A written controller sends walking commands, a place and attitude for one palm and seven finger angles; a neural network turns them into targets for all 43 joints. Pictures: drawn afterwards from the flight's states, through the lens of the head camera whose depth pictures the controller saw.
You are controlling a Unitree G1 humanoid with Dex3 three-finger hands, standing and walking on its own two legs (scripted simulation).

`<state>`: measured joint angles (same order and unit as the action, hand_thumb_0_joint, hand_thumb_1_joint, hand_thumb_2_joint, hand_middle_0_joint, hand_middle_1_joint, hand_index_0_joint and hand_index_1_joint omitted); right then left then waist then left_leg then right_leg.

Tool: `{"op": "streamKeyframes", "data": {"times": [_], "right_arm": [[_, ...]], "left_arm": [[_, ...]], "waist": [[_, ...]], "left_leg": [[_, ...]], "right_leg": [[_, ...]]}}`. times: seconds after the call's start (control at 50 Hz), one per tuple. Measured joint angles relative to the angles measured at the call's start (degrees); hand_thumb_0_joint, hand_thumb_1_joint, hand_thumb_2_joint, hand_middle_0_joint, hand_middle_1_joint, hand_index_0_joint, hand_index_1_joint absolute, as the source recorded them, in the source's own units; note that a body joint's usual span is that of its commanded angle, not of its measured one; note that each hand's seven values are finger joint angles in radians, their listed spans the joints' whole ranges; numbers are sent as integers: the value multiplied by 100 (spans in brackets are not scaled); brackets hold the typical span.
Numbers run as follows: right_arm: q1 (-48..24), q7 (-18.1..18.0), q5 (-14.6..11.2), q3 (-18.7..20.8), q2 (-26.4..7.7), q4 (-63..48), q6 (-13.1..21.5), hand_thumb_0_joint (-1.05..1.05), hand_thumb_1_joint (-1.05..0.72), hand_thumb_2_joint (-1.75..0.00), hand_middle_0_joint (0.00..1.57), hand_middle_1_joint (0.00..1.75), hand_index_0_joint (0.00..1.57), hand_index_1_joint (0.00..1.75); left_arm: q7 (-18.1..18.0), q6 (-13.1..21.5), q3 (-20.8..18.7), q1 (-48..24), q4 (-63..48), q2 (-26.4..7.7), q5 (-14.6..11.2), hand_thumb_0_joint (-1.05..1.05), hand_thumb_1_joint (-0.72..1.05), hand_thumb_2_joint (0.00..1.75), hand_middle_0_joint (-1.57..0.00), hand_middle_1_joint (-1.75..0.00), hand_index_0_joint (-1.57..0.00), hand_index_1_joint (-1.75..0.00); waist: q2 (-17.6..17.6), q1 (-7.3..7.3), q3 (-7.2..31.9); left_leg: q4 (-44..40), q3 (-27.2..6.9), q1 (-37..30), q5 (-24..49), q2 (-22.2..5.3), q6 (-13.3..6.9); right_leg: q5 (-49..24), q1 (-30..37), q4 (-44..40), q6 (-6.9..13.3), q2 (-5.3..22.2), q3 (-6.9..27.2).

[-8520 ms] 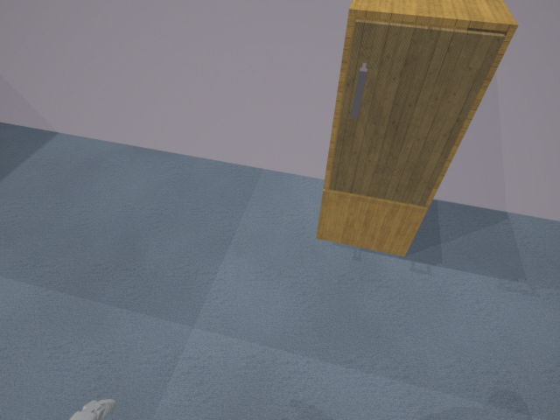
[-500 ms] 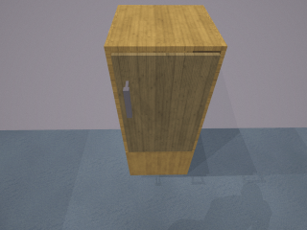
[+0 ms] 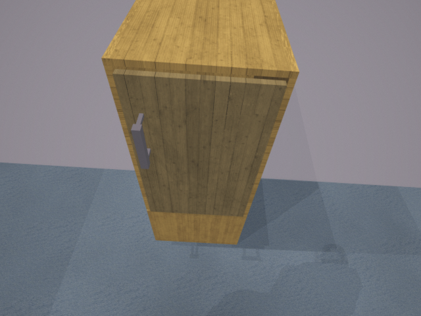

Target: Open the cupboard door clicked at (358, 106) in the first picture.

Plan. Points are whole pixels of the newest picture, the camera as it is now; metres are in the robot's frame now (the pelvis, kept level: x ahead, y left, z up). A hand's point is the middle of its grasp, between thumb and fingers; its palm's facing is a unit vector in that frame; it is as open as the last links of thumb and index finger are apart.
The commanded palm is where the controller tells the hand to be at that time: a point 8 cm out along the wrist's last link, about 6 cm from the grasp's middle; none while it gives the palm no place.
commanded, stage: come to a stop and stand still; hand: left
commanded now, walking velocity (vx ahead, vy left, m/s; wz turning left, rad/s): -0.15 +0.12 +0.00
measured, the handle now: (143, 142) +0.49 +0.20 +0.00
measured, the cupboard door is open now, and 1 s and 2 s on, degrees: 0 0 0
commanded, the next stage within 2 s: look again from close up in 1.18 s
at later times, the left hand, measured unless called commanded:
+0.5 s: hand out of the picture -0.01 +0.24 -0.17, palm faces +0.02 -0.97 -0.25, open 7.4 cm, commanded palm none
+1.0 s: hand out of the picture -0.13 +0.27 -0.17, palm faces +0.06 -0.97 -0.22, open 7.4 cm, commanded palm none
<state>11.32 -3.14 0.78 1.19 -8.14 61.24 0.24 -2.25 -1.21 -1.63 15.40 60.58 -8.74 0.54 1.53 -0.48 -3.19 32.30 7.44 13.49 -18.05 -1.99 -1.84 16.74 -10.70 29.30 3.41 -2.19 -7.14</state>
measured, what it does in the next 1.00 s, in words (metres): walks backwards: left foot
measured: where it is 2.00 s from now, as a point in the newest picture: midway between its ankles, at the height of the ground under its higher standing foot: outside the picture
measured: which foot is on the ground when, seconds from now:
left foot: down 0.00-0.16, up 0.18-0.40, down 0.42-1.00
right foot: down 0.00-1.00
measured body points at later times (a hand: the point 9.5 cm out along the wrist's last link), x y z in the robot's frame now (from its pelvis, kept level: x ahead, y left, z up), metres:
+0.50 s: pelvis -0.04 +0.06 +0.00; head -0.05 +0.05 +0.45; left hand -0.01 +0.29 -0.15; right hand +0.04 -0.18 -0.15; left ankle -0.02 +0.15 -0.73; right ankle -0.03 -0.07 -0.73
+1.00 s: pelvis -0.10 +0.09 +0.00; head -0.10 +0.09 +0.45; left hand -0.13 +0.32 -0.15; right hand -0.06 -0.15 -0.15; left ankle -0.02 +0.15 -0.73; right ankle -0.03 -0.06 -0.73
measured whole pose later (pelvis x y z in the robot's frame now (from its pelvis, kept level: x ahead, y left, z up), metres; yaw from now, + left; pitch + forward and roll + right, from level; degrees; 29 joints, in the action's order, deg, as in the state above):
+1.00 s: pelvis -0.10 +0.09 +0.00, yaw +1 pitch -3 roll -1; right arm 15.1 -0.4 1.2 0.5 -11.1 58.4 -2.8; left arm -1.3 -1.7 -0.5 22.4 58.8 -9.7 1.4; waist -1.5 -0.6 -2.1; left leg 28.0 1.3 16.8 -13.1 4.9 -4.6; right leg 18.8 -16.6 30.3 0.7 0.3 4.2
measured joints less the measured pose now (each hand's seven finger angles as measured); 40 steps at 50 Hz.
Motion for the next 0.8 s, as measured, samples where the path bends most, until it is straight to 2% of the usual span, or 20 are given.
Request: {"op": "streamKeyframes", "data": {"times": [0.08,0.16,0.26,0.32,0.38,0.44,0.5,0.6,0.8], "right_arm": [[-233,-10,5,3,-14,-117,-52,0,-93,-90,20,30,20,29],[-432,24,18,45,-68,-277,-161,0,-92,-90,20,30,20,30],[-470,72,-3,114,-124,-319,-338,0,-91,-90,20,30,20,30],[-430,116,-31,114,-124,-335,-365,0,-91,-90,20,30,20,29],[-339,197,-70,117,-172,-621,-313,0,-91,-90,20,30,20,29],[-184,227,-52,106,-260,-807,-185,0,-91,-90,20,30,20,29],[-3,234,5,14,-257,-778,-159,0,-91,-90,20,30,20,29],[258,247,47,-60,-266,-765,-162,0,-92,-90,20,30,20,30],[520,275,59,-113,-333,-457,-246,0,-91,-90,20,30,20,30]], "left_arm": [[-27,14,55,6,0,30,15,2,94,90,-20,-30,-20,-30],[-53,53,57,-23,-118,33,50,1,93,90,-20,-30,-21,-30],[-82,19,31,-11,-207,-7,107,1,91,90,-20,-30,-21,-30],[-97,15,33,57,-233,-36,110,1,91,90,-20,-30,-20,-30],[-113,121,81,265,-418,-41,89,1,91,90,-20,-30,-21,-30],[-83,94,136,283,-476,-74,58,1,90,90,-20,-30,-21,-30],[-74,3,120,149,-494,-138,34,1,90,90,-20,-30,-21,-30],[18,-31,141,30,-610,-247,71,1,90,90,-20,-30,-20,-30],[98,-48,100,141,-538,-307,81,1,91,90,-20,-30,-20,-30]], "waist": [[-58,-54,-14],[-172,-82,-160],[-227,-131,-260],[-197,-145,-251],[-203,-99,-172],[-317,45,-88],[-288,-17,3],[-316,42,176],[-344,92,153]], "left_leg": [[-269,50,-150,93,68,21],[-24,65,15,247,104,97],[1037,-359,383,-665,187,244],[1015,-511,367,-775,151,288],[906,-631,351,-483,174,166],[180,-654,63,81,179,112],[257,-552,45,85,290,-40],[-103,-480,74,403,417,-201],[-491,-517,233,845,606,-350]], "right_leg": [[134,90,-125,17,38,63],[126,19,-41,23,104,91],[105,5,33,57,188,79],[47,-37,55,-10,232,122],[-9,-212,189,-115,253,263],[95,-332,513,-256,305,255],[-25,-270,460,-382,412,355],[-5,-344,229,-332,428,556],[237,-583,179,-251,366,898]]}}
